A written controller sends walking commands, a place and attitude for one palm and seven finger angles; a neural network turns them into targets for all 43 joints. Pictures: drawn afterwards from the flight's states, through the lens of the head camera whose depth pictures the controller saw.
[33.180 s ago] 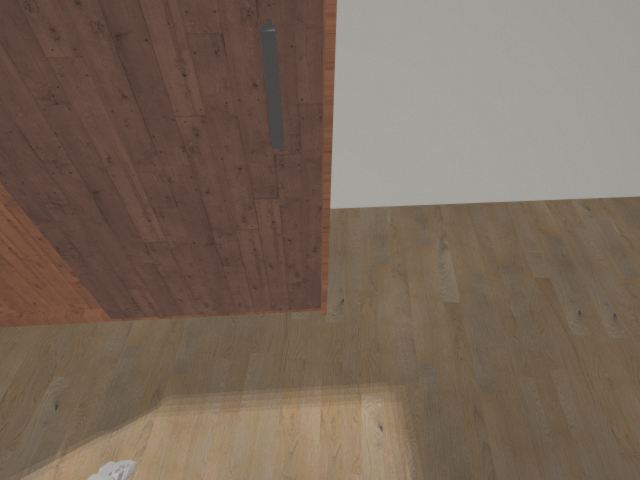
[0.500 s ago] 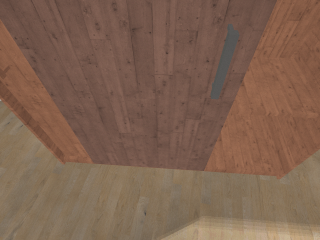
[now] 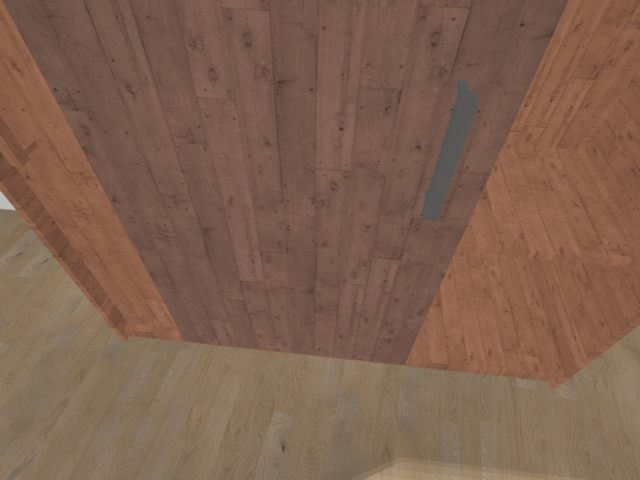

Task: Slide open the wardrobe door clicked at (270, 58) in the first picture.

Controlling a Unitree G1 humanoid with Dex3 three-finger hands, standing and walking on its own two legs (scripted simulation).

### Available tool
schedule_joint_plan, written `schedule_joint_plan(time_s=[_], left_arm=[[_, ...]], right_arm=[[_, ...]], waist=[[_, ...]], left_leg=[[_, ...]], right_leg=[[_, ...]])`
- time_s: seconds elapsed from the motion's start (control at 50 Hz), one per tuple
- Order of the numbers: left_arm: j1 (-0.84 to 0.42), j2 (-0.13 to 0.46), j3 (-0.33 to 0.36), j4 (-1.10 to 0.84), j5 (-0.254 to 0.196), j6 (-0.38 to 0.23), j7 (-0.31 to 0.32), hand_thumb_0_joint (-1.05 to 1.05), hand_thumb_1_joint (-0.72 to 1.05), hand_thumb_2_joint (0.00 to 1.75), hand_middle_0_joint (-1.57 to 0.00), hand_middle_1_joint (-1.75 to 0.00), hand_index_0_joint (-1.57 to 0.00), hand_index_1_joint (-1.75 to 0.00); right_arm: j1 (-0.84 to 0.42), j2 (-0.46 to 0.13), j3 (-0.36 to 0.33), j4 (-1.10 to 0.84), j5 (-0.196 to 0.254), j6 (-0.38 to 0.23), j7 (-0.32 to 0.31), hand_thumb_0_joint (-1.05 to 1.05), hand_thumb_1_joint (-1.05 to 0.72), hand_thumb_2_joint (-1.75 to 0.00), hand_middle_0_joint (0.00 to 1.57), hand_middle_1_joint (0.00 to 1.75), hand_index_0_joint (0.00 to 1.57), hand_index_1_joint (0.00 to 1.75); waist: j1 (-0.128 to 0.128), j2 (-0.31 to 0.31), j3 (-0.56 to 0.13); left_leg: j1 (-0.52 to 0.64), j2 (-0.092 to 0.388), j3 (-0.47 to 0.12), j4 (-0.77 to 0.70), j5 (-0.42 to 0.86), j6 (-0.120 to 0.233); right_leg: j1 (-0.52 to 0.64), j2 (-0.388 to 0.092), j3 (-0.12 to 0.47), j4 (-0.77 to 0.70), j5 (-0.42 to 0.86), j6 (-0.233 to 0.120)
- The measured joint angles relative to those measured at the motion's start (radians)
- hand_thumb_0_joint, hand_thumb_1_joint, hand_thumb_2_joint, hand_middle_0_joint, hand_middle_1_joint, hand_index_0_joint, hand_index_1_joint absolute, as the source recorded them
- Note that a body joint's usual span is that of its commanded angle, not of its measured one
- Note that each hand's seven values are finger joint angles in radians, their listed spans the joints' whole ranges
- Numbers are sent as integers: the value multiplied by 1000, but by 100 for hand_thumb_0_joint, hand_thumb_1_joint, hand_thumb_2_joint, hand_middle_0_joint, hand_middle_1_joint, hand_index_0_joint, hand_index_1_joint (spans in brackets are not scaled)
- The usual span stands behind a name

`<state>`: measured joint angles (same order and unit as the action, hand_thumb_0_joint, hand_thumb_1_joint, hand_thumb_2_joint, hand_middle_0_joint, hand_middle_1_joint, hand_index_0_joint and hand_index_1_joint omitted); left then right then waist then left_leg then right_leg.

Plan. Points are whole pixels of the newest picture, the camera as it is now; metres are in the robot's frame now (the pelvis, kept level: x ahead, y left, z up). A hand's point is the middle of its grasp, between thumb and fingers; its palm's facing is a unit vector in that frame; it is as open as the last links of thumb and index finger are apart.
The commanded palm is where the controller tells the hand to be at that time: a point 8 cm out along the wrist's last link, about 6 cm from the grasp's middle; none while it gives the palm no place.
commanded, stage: let the arm hang, fingers relaxed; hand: right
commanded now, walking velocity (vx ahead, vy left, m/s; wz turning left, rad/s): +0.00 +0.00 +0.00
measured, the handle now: (444, 155) +0.56 -0.15 +0.11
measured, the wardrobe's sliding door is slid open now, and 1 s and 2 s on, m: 0.48 0.48 0.48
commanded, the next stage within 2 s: look to check the result in 0.06 s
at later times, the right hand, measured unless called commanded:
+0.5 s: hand out of the picture +0.05 -0.21 -0.17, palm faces +0.01 +0.96 -0.28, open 7.4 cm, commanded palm none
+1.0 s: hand out of the picture +0.08 -0.22 -0.16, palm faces -0.01 +0.96 -0.29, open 7.4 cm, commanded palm none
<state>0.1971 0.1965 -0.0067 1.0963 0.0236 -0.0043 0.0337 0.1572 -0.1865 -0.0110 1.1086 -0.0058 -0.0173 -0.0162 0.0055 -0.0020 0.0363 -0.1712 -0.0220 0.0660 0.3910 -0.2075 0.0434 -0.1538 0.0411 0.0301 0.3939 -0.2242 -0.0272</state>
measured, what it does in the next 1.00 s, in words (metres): stands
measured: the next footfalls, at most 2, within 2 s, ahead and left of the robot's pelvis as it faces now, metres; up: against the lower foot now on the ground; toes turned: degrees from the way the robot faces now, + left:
none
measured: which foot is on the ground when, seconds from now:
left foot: down 0.00-1.00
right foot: down 0.00-1.00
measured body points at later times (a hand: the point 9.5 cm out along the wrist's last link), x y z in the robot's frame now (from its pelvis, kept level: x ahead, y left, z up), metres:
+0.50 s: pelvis +0.00 +0.00 +0.00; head +0.02 +0.01 +0.45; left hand +0.05 +0.27 -0.15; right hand +0.05 -0.26 -0.15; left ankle +0.00 +0.09 -0.74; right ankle -0.01 -0.10 -0.74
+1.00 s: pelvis +0.01 +0.01 +0.00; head +0.03 +0.01 +0.45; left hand +0.07 +0.29 -0.14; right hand +0.08 -0.27 -0.14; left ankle +0.00 +0.09 -0.74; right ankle -0.01 -0.10 -0.74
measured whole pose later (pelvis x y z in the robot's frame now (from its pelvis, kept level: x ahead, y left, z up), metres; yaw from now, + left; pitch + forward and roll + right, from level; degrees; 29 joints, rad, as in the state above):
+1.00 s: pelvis +0.01 +0.01 +0.00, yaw +0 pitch -1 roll +0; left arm 0.14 0.29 0.00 1.11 0.02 0.00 0.02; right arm 0.11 -0.28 -0.02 1.13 0.00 -0.02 -0.01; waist 0.01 -0.01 0.06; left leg -0.13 -0.04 0.06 0.32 -0.19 0.06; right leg -0.11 0.03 0.03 0.33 -0.20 -0.01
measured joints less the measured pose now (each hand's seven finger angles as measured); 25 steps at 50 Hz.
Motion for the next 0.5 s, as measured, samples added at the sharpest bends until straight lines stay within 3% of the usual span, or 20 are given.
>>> schedule_joint_plan(time_s=[0.5], left_arm=[[-22, 56, 3, 18, -3, 10, -3, 1, 90, 90, -20, -30, -20, -30]], right_arm=[[2, -69, -6, 30, 2, 4, 3, 1, -90, -90, 20, 30, 20, 30]], waist=[[-4, -5, 24]], left_leg=[[31, -8, 3, -41, 15, 6]], right_leg=[[27, -8, 4, -32, 11, 7]])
